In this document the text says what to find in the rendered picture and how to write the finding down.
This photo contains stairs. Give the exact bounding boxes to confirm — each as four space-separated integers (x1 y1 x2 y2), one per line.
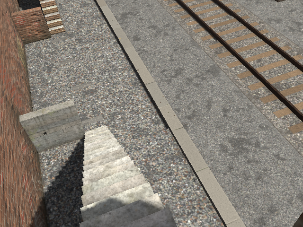
39 0 65 35
79 125 177 227

